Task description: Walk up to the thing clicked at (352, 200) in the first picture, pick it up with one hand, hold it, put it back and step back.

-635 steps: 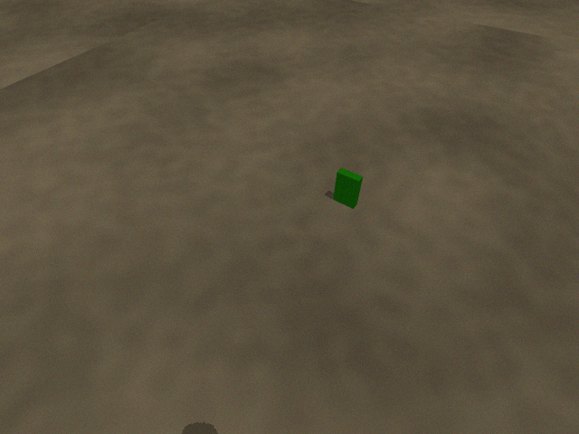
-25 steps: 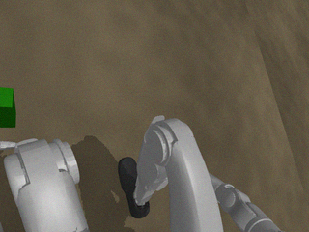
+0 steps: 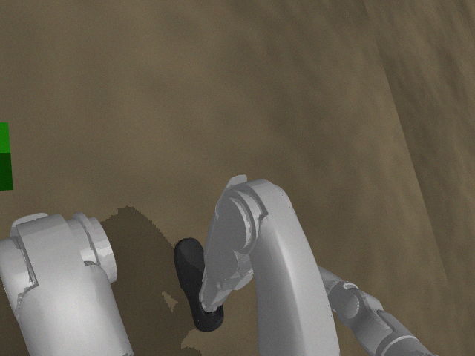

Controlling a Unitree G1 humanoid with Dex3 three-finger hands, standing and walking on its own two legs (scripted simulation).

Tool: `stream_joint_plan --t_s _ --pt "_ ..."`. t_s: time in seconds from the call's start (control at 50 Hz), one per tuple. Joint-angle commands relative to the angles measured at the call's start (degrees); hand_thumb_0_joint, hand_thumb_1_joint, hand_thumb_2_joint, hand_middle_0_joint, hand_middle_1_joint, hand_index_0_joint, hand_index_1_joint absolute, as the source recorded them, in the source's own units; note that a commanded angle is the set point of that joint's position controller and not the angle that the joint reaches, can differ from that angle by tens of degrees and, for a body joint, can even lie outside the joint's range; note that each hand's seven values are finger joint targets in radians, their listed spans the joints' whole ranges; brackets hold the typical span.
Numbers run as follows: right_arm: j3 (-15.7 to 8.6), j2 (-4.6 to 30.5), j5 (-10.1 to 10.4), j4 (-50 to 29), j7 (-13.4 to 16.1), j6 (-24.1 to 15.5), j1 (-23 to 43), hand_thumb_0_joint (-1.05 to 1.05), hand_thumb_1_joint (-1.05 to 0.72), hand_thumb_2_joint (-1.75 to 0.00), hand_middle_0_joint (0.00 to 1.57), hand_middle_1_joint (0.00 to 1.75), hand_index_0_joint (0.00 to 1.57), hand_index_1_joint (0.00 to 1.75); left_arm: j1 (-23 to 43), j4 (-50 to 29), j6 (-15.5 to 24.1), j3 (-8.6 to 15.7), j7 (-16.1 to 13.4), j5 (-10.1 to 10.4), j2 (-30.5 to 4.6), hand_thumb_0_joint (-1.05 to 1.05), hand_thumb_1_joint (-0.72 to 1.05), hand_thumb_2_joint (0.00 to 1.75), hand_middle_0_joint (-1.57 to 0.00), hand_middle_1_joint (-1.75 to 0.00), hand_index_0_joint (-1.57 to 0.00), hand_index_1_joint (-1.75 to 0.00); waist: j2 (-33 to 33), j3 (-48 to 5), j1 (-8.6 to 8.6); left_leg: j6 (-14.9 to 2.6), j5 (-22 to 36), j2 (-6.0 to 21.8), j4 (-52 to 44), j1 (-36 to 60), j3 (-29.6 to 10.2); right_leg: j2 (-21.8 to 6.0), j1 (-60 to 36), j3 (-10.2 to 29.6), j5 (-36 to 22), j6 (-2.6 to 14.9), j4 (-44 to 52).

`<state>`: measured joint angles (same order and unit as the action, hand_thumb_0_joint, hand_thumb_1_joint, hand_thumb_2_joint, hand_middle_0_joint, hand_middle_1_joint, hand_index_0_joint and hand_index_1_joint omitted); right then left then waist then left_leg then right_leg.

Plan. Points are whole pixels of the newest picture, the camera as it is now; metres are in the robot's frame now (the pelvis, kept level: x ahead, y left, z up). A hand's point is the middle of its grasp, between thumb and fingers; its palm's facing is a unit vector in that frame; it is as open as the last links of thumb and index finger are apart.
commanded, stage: close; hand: left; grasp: from the side
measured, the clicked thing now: out of the picture +0.43 +0.27 -0.19
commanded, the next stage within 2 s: settle in 0.88 s
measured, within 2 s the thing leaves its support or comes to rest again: leaves its support in 1.18 s
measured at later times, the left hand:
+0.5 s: hand out of the picture +0.41 +0.28 -0.17, palm faces +0.40 -0.92 +0.00, open 8.2 cm
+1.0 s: hand out of the picture +0.41 +0.29 -0.17, palm faces +0.41 -0.91 +0.00, open 8.5 cm
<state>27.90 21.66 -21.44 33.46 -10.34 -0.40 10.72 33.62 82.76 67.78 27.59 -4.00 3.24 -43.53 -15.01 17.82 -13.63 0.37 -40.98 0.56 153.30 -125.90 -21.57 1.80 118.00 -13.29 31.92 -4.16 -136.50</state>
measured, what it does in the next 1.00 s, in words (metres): stands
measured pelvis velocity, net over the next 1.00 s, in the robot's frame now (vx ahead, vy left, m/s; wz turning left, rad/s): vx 0.00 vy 0.00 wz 0.00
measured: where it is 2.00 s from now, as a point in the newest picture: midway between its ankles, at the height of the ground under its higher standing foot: (146, 335)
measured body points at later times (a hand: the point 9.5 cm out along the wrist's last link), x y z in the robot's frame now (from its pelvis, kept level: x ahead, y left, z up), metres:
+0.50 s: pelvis +0.00 +0.00 +0.00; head +0.22 +0.19 +0.34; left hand +0.38 +0.33 -0.17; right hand +0.18 -0.24 -0.03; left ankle +0.08 +0.12 -0.25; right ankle +0.16 -0.13 -0.25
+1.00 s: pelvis +0.00 +0.00 +0.00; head +0.22 +0.20 +0.34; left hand +0.38 +0.34 -0.17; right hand +0.19 -0.24 -0.03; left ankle +0.08 +0.12 -0.25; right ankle +0.16 -0.13 -0.25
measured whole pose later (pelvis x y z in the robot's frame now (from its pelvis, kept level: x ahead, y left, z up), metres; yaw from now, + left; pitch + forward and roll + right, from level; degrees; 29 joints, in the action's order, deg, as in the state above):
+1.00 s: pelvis +0.00 +0.00 +0.00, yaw +0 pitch +11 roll -18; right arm 28.8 21.6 -21.2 32.1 -10.0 0.7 11.4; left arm 35.0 82.6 66.7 27.9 -3.4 3.7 -45.0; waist -15.4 18.4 -13.5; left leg -0.1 -41.1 0.6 153.3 -125.8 -21.7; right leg 2.0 117.4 -13.5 32.1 -4.2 -136.2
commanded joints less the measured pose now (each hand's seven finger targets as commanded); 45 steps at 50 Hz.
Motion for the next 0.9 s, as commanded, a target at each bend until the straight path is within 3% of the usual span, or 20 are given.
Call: stream_joint_plan --t_s 0.0,0.1,0.24,0.3,0.46,0.48,0.5,0.56,0.58,0.6,0.62,0.66,0.68,0.72,0.74,0.78,0.8,0.82,0.86,0.88 --pt "-6.9 20.6 0.0 -1.3 1.2 0.6 -0.8 0.00 -0.89 -0.90 0.20 0.30 0.20 0.30 11.3 -7.6 4.5 0.6 0.3 0.1 -9.1 0.00 0.33 0.61 -0.66 -0.57 -0.65 -0.57 29.7 -31.2 -6.06 1.48 4.9 3.0 -21.5 20.3 5.0 2.2 -14.7 -6.8 -6.0 4.05 7.9" --pt "-6.8 20.6 0.0 -1.2 1.4 0.8 -1.0 0.00 -0.89 -0.90 0.20 0.30 0.20 0.30 11.1 -6.6 3.6 -0.4 0.7 0.2 -7.8 0.00 0.44 0.69 -0.76 -0.67 -0.75 -0.67 29.0 -31.5 -6.85 1.46 6.3 3.1 -21.1 20.8 5.0 2.4 -14.8 -6.9 -7.1 4.08 8.1" --pt "-6.4 20.9 0.1 -1.7 1.5 1.1 -1.0 0.00 -0.89 -0.89 0.20 0.30 0.20 0.30 12.1 -5.9 3.6 0.9 0.4 0.4 -10.0 0.00 0.52 0.81 -0.89 -0.80 -0.88 -0.80 29.4 -30.2 -6.74 1.39 3.7 3.1 -21.8 19.8 4.4 2.3 -14.4 -7.3 -5.1 4.04 8.1" --pt "-6.2 20.8 -0.1 -1.8 1.6 1.3 -1.2 0.00 -0.89 -0.90 0.20 0.30 0.20 0.30 11.2 -6.1 3.7 1.4 0.6 0.6 -9.7 0.00 0.52 0.89 -0.96 -0.89 -0.96 -0.89 29.0 -31.6 -6.58 1.39 6.3 3.1 -21.1 20.5 4.6 2.4 -15.9 -7.2 -6.9 3.96 8.0" --pt "-6.6 20.7 0.2 -2.4 1.5 1.3 -0.9 0.00 -0.89 -0.90 0.20 0.30 0.20 0.30 9.5 -8.7 3.2 0.5 0.9 0.9 -8.4 0.00 0.47 0.99 -1.07 -1.02 -1.07 -1.03 29.8 -31.7 -5.51 1.56 6.3 3.2 -21.7 21.1 4.7 2.4 -15.5 -7.1 -6.8 4.16 8.1" --pt "-6.6 20.8 0.0 -1.7 1.6 1.4 -1.3 0.00 -0.90 -0.90 0.20 0.30 0.20 0.30 9.9 -8.2 3.1 1.0 0.8 0.4 -10.4 0.00 0.46 1.00 -1.09 -1.04 -1.08 -1.04 30.3 -31.7 -6.00 1.49 5.9 3.2 -21.5 20.7 5.0 2.6 -15.2 -7.3 -6.5 4.21 8.1" --pt "-6.7 20.8 0.1 -2.4 1.5 1.4 -0.7 0.00 -0.90 -0.90 0.20 0.30 0.20 0.30 10.3 -8.2 3.0 0.0 0.8 0.7 -8.0 0.00 0.43 1.00 -1.09 -1.04 -1.09 -1.05 29.4 -30.8 -6.43 1.42 5.7 3.1 -21.5 20.2 4.7 2.4 -15.0 -7.4 -6.5 4.06 8.1" --pt "-6.9 20.9 0.1 -1.9 1.4 1.4 -1.3 0.00 -0.90 -0.90 0.20 0.30 0.20 0.30 10.4 -9.9 3.1 0.5 0.5 0.6 -8.8 0.00 0.43 1.02 -1.13 -1.08 -1.12 -1.09 30.6 -31.6 -5.94 1.60 5.7 3.1 -21.9 20.8 4.7 2.4 -15.2 -7.3 -6.6 4.16 8.0" --pt "-6.9 20.8 0.2 -2.3 1.3 1.4 -0.8 0.00 -0.90 -0.90 0.20 0.30 0.20 0.30 9.5 -8.7 2.9 0.0 0.5 0.8 -7.5 0.00 0.43 1.03 -1.14 -1.10 -1.14 -1.10 30.0 -30.6 -5.89 1.64 5.5 3.1 -22.1 20.9 4.4 2.2 -14.5 -7.5 -6.3 4.09 7.8" --pt "-7.0 20.9 0.3 -1.9 1.3 1.4 -1.3 0.00 -0.90 -0.90 0.20 0.30 0.20 0.30 10.3 -9.9 2.9 0.9 0.3 0.6 -9.7 0.00 0.41 1.04 -1.16 -1.11 -1.15 -1.11 30.5 -31.3 -5.70 1.57 5.1 3.2 -22.0 20.7 4.6 2.4 -14.5 -7.2 -6.0 4.22 7.9" --pt "-6.9 20.8 0.1 -1.8 1.3 1.5 -1.5 0.00 -0.90 -0.90 0.20 0.30 0.20 0.30 10.4 -9.6 3.0 1.5 0.1 0.6 -9.6 0.00 0.41 1.05 -1.17 -1.12 -1.16 -1.13 30.3 -31.8 -5.91 1.57 5.8 3.1 -21.8 20.8 4.6 2.4 -15.1 -7.3 -6.7 4.17 7.9" --pt "-6.9 20.6 0.3 -2.8 1.2 1.5 -0.7 0.00 -0.90 -0.90 0.20 0.30 0.20 0.30 11.1 -9.3 2.8 -0.3 0.2 0.9 -6.9 0.00 0.39 1.07 -1.18 -1.14 -1.18 -1.15 29.7 -30.2 -6.55 1.52 4.7 3.1 -22.2 20.7 4.3 2.2 -14.2 -7.4 -5.6 4.17 7.9" --pt "-7.0 20.8 0.3 -2.0 1.3 1.4 -0.9 0.00 -0.90 -0.90 0.20 0.30 0.20 0.30 11.9 -10.1 3.1 0.4 0.0 0.6 -9.1 0.00 0.37 1.07 -1.19 -1.15 -1.19 -1.16 30.2 -30.3 -6.15 1.49 4.0 3.2 -22.1 20.3 4.5 2.3 -13.7 -7.2 -5.3 4.21 7.9" --pt "-7.1 20.8 0.3 -2.3 1.3 1.6 -1.0 0.00 -0.90 -0.90 0.20 0.30 0.20 0.30 12.2 -9.9 3.0 0.0 0.0 0.1 -8.8 0.00 0.38 1.08 -1.20 -1.16 -1.20 -1.17 31.1 -30.3 -6.42 1.68 4.8 3.3 -22.5 21.6 4.1 2.1 -13.6 -7.2 -5.6 4.23 7.5" --pt "-6.9 20.9 0.2 -1.8 1.3 1.6 -1.5 0.00 -0.90 -0.90 0.20 0.30 0.20 0.30 12.1 -9.3 3.1 1.1 0.0 0.0 -10.4 0.00 0.38 1.08 -1.22 -1.18 -1.21 -1.18 30.8 -31.0 -6.39 1.71 4.9 3.4 -22.4 21.2 4.0 2.3 -13.6 -7.3 -5.7 4.31 7.5" --pt "-6.9 20.7 0.3 -2.6 1.2 1.6 -0.6 0.00 -0.90 -0.90 0.20 0.30 0.20 0.30 12.9 -8.7 3.1 -0.8 0.6 0.1 -8.2 0.00 0.35 1.09 -1.23 -1.19 -1.23 -1.19 29.9 -29.4 -6.99 1.59 2.7 3.3 -22.7 20.1 3.9 2.2 -12.4 -7.3 -4.1 4.26 7.9" --pt "-6.9 20.8 0.2 -2.1 1.3 1.6 -1.0 0.00 -0.90 -0.90 0.20 0.30 0.20 0.30 11.5 -8.0 3.0 0.6 0.5 0.2 -9.3 0.00 0.36 1.12 -1.25 -1.22 -1.25 -1.22 30.0 -29.6 -6.35 1.57 3.0 3.3 -22.5 20.4 4.2 2.3 -13.1 -7.2 -4.5 4.21 8.0" --pt "-6.9 20.6 0.3 -2.2 1.3 1.6 -0.7 0.00 -0.90 -0.90 0.20 0.30 0.20 0.30 11.8 -7.5 2.8 -0.9 0.7 0.4 -7.1 0.00 0.35 1.12 -1.25 -1.21 -1.25 -1.22 29.5 -29.3 -6.94 1.52 3.6 3.2 -22.2 20.7 4.2 2.2 -13.3 -7.2 -4.8 4.09 7.9" --pt "-6.8 20.9 0.3 -2.0 1.4 1.5 -1.0 0.00 -0.90 -0.90 0.20 0.30 0.20 0.30 12.6 -8.0 2.9 0.8 0.6 0.6 -9.9 0.00 0.32 1.14 -1.27 -1.24 -1.27 -1.25 29.5 -30.6 -6.57 1.38 4.6 3.3 -21.9 20.9 4.2 2.3 -14.0 -6.9 -5.7 4.12 7.9" --pt "-6.3 20.5 0.4 -1.8 1.3 1.6 -0.9 0.00 -0.90 -0.90 0.20 0.30 0.20 0.30 13.0 -6.9 2.9 -1.1 0.9 0.9 -7.5 0.00 0.31 1.13 -1.28 -1.24 -1.28 -1.25 28.5 -30.2 -7.32 1.29 4.0 3.0 -21.6 20.0 4.3 2.3 -13.9 -7.2 -5.1 3.97 8.3"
